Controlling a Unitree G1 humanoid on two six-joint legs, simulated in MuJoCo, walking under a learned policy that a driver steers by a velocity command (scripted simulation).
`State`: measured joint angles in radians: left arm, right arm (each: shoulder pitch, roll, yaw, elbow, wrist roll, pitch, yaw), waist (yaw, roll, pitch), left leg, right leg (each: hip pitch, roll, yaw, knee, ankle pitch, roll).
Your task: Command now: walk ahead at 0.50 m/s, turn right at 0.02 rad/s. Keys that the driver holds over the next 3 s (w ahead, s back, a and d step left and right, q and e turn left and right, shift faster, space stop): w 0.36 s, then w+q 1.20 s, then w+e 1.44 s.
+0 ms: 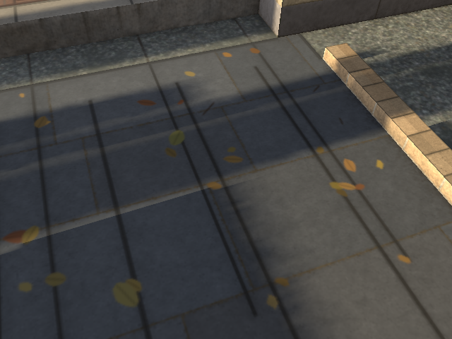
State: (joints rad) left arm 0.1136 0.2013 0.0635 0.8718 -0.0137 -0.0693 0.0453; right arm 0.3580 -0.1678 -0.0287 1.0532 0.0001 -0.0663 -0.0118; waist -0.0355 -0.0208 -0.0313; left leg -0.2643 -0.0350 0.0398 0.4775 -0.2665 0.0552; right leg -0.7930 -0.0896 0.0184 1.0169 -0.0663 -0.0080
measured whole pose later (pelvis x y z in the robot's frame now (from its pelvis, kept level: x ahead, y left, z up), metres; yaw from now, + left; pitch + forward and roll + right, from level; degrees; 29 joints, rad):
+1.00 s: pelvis +0.54 +0.02 +0.01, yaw +18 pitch +2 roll +0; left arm 0.05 0.25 0.08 0.83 0.01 -0.12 0.02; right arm 0.28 -0.23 -0.08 0.86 0.02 -0.06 0.00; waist -0.03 -0.01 0.03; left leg -0.23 -0.12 -0.08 0.34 -0.14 0.10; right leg -0.64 -0.10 0.08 0.94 -0.24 0.03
